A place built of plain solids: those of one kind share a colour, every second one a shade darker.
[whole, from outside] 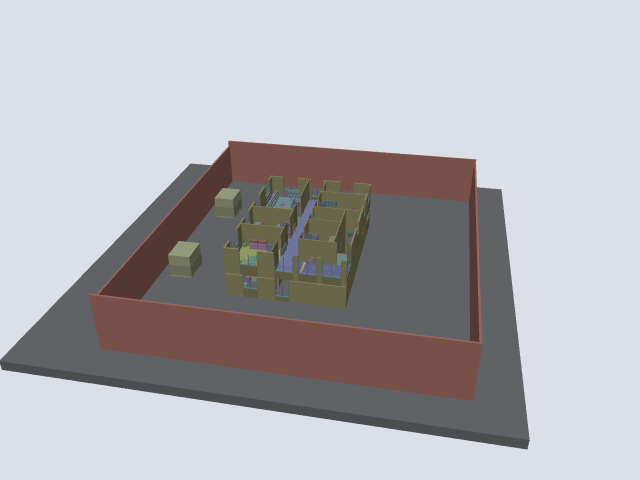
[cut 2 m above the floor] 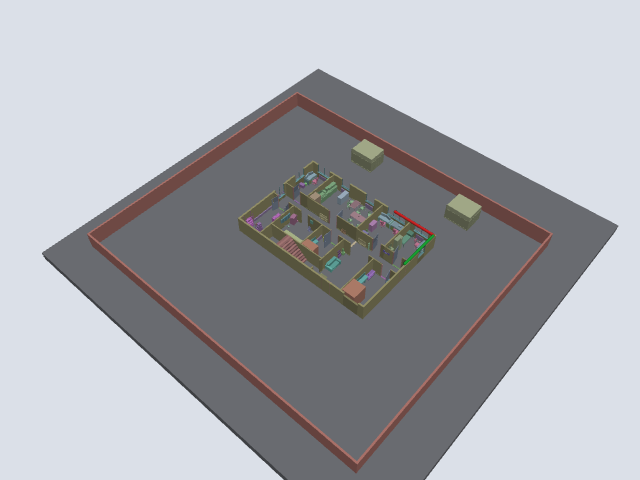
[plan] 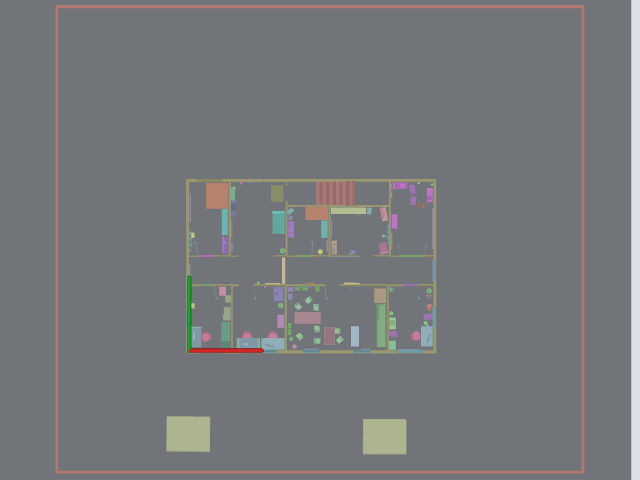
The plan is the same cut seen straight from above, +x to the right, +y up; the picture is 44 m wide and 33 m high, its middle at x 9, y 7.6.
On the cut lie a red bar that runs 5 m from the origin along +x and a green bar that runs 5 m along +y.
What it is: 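A works' own office and amenities block on a factory's ground, two floors round a stairwell, for the staff and hands of a middling works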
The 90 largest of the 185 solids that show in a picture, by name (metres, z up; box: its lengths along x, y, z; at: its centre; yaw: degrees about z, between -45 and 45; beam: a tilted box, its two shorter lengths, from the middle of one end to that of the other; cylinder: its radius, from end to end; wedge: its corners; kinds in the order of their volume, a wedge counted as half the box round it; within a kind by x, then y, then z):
{
 "yard_bound_1": {"box": [0.2, 32.2, 5.83], "at": [-9.09, 7.64, 2.87]},
 "yard_bound_2": {"box": [36.36, 0.2, 5.15], "at": [8.99, -8.36, 2.52]},
 "yard_bound_3": {"box": [36.36, 0.2, 5.65], "at": [8.99, 23.64, 2.78]},
 "yard_bound_4": {"box": [0.2, 32.2, 5.85], "at": [27.07, 7.64, 2.88]},
 "wall_1": {"box": [0.2, 1.56, 2.85], "at": [-0.1, 0.57, 3.98]},
 "wall_2": {"box": [0.2, 1.86, 2.5], "at": [-0.1, 0.72, 1.2]},
 "wall_3": {"box": [0.2, 1.66, 2.5], "at": [-0.1, 3.67, 1.2]},
 "wall_4": {"box": [0.2, 1.36, 2.85], "at": [-0.1, 3.83, 3.98]},
 "wall_5": {"box": [0.2, 2.0, 2.5], "at": [-0.1, 5.5, 1.2]},
 "wall_6": {"box": [0.2, 1.81, 2.85], "at": [-0.1, 7.4, 3.98]},
 "wall_7": {"box": [0.2, 5.3, 2.5], "at": [-0.1, 9.15, 1.2]},
 "wall_8": {"box": [0.2, 2.01, 2.85], "at": [-0.1, 10.8, 3.98]},
 "wall_9": {"box": [1.26, 0.2, 2.85], "at": [0.42, -0.1, 3.98]},
 "wall_10": {"box": [1.81, 0.2, 1.65], "at": [1.4, 11.7, 0.78]},
 "wall_11": {"box": [4.51, 0.06, 2.85], "at": [2.25, 4.53, 3.98]},
 "wall_12": {"box": [0.06, 5.1, 2.5], "at": [2.77, 9.05, 1.2]},
 "wall_13": {"box": [0.06, 5.1, 2.5], "at": [2.83, 9.05, 1.2]},
 "wall_14": {"box": [0.06, 5.1, 2.85], "at": [2.83, 9.05, 3.98]},
 "wall_15": {"box": [0.06, 4.5, 2.5], "at": [2.92, 2.25, 1.2]},
 "wall_16": {"box": [0.06, 4.5, 2.5], "at": [2.98, 2.25, 1.2]},
 "wall_17": {"box": [1.36, 0.2, 2.85], "at": [3.48, 11.7, 3.98]},
 "wall_18": {"box": [2.16, 0.2, 2.85], "at": [3.92, -0.1, 3.98]},
 "wall_19": {"box": [3.9, 0.2, 2.5], "at": [4.75, 11.7, 1.2]},
 "wall_20": {"box": [1.36, 0.2, 2.85], "at": [6.03, 11.7, 3.98]},
 "wall_21": {"box": [0.06, 4.5, 2.5], "at": [6.62, 2.25, 1.2]},
 "wall_22": {"box": [0.06, 3.51, 2.5], "at": [6.67, 8.26, 1.2]},
 "wall_23": {"box": [0.06, 4.5, 2.5], "at": [6.68, 2.25, 1.2]},
 "wall_24": {"box": [0.06, 3.45, 2.85], "at": [6.73, 8.22, 3.98]},
 "wall_25": {"box": [1.16, 0.2, 2.5], "at": [7.22, -0.1, 1.2]},
 "wall_26": {"box": [0.06, 4.5, 2.85], "at": [7.88, 2.25, 3.98]},
 "wall_27": {"box": [2.71, 0.06, 2.5], "at": [7.95, 4.53, 1.2]},
 "wall_28": {"box": [2.56, 0.2, 2.85], "at": [7.97, 11.7, 3.98]},
 "wall_29": {"box": [2.91, 0.06, 2.85], "at": [8.15, 9.98, 3.98]},
 "wall_30": {"box": [2.95, 0.06, 2.5], "at": [8.18, 9.92, 1.2]},
 "wall_31": {"box": [3.01, 0.06, 2.85], "at": [8.21, 9.98, 1.38]},
 "wall_32": {"box": [1.26, 0.2, 2.85], "at": [8.47, -0.1, 3.98]},
 "wall_33": {"box": [0.06, 3.45, 2.85], "at": [9.58, 8.22, 3.98]},
 "wall_34": {"box": [0.06, 3.45, 2.5], "at": [9.62, 8.22, 1.2]},
 "wall_35": {"box": [0.06, 3.45, 2.5], "at": [9.68, 8.22, 1.2]},
 "wall_36": {"box": [2.31, 0.2, 2.5], "at": [10.15, -0.1, 1.2]},
 "wall_37": {"box": [7.1, 0.2, 2.85], "at": [10.25, 11.7, 1.38]},
 "wall_38": {"box": [4.31, 0.06, 2.85], "at": [11.64, 9.98, 3.98]},
 "wall_39": {"box": [4.21, 0.06, 2.85], "at": [11.7, 9.98, 1.38]},
 "wall_40": {"box": [4.15, 0.06, 2.5], "at": [11.72, 9.92, 1.2]},
 "wall_41": {"box": [0.06, 4.5, 2.85], "at": [11.93, 2.25, 3.98]},
 "wall_42": {"box": [3.25, 0.06, 2.5], "at": [12.02, 4.47, 1.2]},
 "wall_43": {"box": [3.31, 0.06, 2.5], "at": [12.05, 4.53, 1.2]},
 "wall_44": {"box": [3.31, 0.2, 2.85], "at": [12.15, 11.7, 3.98]},
 "wall_45": {"box": [1.26, 0.2, 2.85], "at": [12.53, -0.1, 3.98]},
 "wall_46": {"box": [1.16, 0.2, 2.5], "at": [13.07, -0.1, 1.2]},
 "wall_47": {"box": [0.06, 4.5, 2.5], "at": [13.62, 2.25, 1.2]},
 "wall_48": {"box": [0.06, 3.45, 2.5], "at": [13.77, 8.22, 1.2]},
 "wall_49": {"box": [0.06, 3.57, 2.85], "at": [13.83, 8.22, 3.98]},
 "wall_50": {"box": [0.06, 3.51, 2.5], "at": [13.83, 8.26, 1.2]},
 "wall_51": {"box": [3.2, 0.2, 2.5], "at": [15.4, 11.7, 1.2]},
 "wall_52": {"box": [2.31, 0.06, 2.85], "at": [15.65, 4.53, 3.98]},
 "wall_53": {"box": [1.46, 0.2, 2.85], "at": [16.27, -0.1, 3.98]},
 "wall_54": {"box": [0.91, 0.2, 2.5], "at": [16.55, -0.1, 1.2]},
 "wall_55": {"box": [0.2, 1.56, 2.85], "at": [16.9, 0.57, 3.98]},
 "wall_56": {"box": [0.2, 1.71, 2.5], "at": [16.9, 0.65, 1.2]},
 "wall_57": {"box": [0.2, 1.81, 1.15], "at": [16.9, 2.25, 3.12]},
 "wall_58": {"box": [0.2, 1.51, 2.5], "at": [16.9, 3.75, 1.2]},
 "wall_59": {"box": [0.2, 1.36, 2.85], "at": [16.9, 3.83, 3.98]},
 "wall_60": {"box": [0.2, 5.3, 2.5], "at": [16.9, 9.15, 1.2]},
 "beyond_container_1": {"box": [2.93, 2.32, 2.59], "at": [-0.08, -5.74, 1.24], "yaw": -0.5},
 "beyond_container_2": {"box": [2.93, 2.32, 2.59], "at": [13.43, -5.92, 1.24], "yaw": -0.1},
 "raised_floor_gallery_1": {"box": [16.93, 2.13, 0.25], "at": [8.4, 5.5, 2.67]},
 "raised_floor_gallery_2": {"box": [3.13, 5.23, 0.25], "at": [15.3, 9.05, 2.67]},
 "raised_floor_drawing_1": {"box": [7.98, 4.63, 0.25], "at": [3.92, 2.25, 2.67]},
 "wc_cubicles_1": {"box": [1.54, 1.77, 2.08], "at": [1.93, 10.64, 0.99]},
 "wc_cubicles_2": {"box": [1.54, 0.91, 2.08], "at": [8.78, 9.42, 0.99]},
 "stair_1": {"box": [0.25, 1.69, 1.13], "at": [9.77, 10.8, 0.51]},
 "stair_2": {"box": [0.25, 1.69, 1.34], "at": [10.0, 10.8, 0.62]},
 "stair_3": {"box": [0.25, 1.69, 1.56], "at": [10.22, 10.8, 0.73]},
 "stair_4": {"box": [0.25, 1.69, 1.77], "at": [10.45, 10.8, 0.84]},
 "stair_5": {"box": [0.25, 1.69, 1.99], "at": [10.68, 10.8, 0.94]},
 "stair_6": {"box": [0.25, 1.69, 2.2], "at": [10.9, 10.8, 1.05]},
 "stair_7": {"box": [0.25, 1.69, 2.42], "at": [11.13, 10.8, 1.16]},
 "stair_8": {"box": [0.25, 1.69, 2.63], "at": [11.36, 10.8, 1.27]},
 "raised_floor_meeting_1": {"box": [5.03, 4.63, 0.25], "at": [14.35, 2.25, 2.67]},
 "lockers_1": {"box": [2.4, 0.45, 1.85], "at": [10.96, 9.61, 0.88]},
 "vending_machine_1": {"box": [0.82, 1.0, 1.88], "at": [13.13, 3.77, 0.89]},
 "kitchenette_1": {"box": [0.6, 3.0, 0.68], "at": [13.21, 1.72, 0.44]},
 "raised_floor_landing_1": {"box": [2.4, 1.78, 0.25], "at": [12.66, 10.78, 2.67]},
 "cupboard_steel_1": {"box": [0.45, 0.92, 1.88], "at": [2.61, 2.52, 0.89]},
 "shelving_bay_1": {"box": [0.36, 0.96, 2.21], "at": [14.12, 8.88, 1.06]},
 "counter_1": {"box": [0.55, 1.4, 0.95], "at": [11.41, 0.98, 0.57]},
 "plan_chest_small_1": {"box": [0.64, 0.92, 0.93], "at": [6.15, 3.88, 0.41]},
 "filing_lateral_1": {"box": [0.48, 0.9, 1.05], "at": [6.3, 2.02, 0.48]},
 "filing_tall_1": {"box": [0.47, 0.62, 1.37], "at": [13.97, 0.36, 0.64]}
}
